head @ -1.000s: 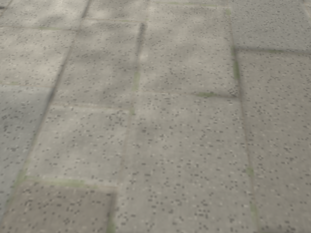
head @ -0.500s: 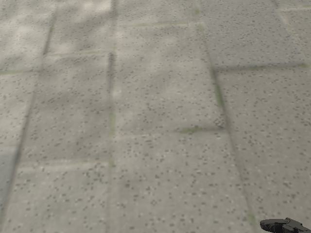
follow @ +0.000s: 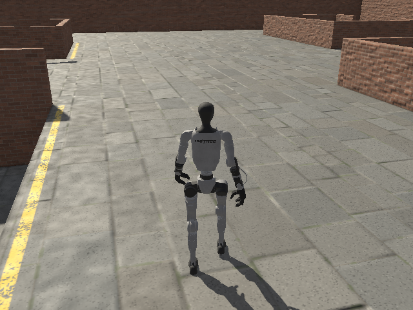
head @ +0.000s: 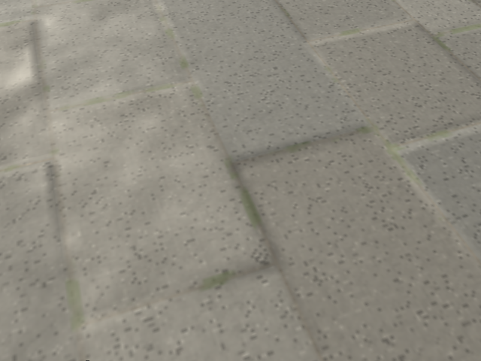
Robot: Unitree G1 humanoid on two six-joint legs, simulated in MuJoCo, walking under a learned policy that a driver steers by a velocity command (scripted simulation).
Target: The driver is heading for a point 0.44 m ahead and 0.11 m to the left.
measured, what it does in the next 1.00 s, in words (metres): walks ahead, turning left: right foot, then left foot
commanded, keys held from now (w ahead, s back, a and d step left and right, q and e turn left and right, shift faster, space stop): w+q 0.46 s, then no key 0.54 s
